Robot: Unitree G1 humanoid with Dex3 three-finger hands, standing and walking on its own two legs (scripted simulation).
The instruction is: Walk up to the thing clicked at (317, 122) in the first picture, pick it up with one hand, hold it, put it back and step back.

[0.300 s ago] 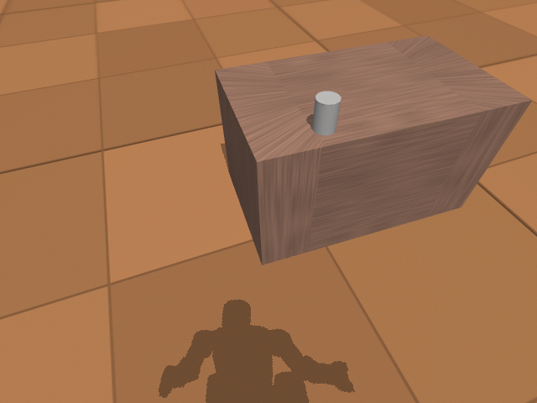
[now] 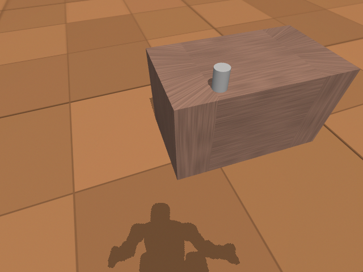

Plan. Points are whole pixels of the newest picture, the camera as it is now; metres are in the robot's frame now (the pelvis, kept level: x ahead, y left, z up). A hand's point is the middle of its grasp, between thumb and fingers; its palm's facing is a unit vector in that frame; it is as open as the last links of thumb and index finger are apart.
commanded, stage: stand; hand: right
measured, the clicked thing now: (220, 78) +0.97 -0.17 -0.12
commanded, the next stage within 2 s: walk up in 0.82 s
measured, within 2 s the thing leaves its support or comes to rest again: neither
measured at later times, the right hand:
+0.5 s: hand out of the picture +0.08 -0.25 -0.16, palm faces -0.03 +0.94 -0.34, open 7.4 cm
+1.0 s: hand out of the picture +0.07 -0.28 -0.15, palm faces -0.06 +0.93 -0.37, open 7.4 cm
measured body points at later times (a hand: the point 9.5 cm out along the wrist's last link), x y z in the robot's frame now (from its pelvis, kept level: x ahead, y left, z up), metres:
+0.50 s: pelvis +0.00 +0.00 +0.00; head +0.02 +0.00 +0.45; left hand +0.08 +0.30 -0.13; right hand +0.08 -0.30 -0.13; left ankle +0.00 +0.12 -0.75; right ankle +0.00 -0.13 -0.75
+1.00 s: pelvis +0.02 -0.02 -0.01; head +0.04 -0.01 +0.44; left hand +0.09 +0.31 -0.13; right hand +0.08 -0.33 -0.13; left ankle +0.00 +0.12 -0.75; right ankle +0.01 -0.15 -0.73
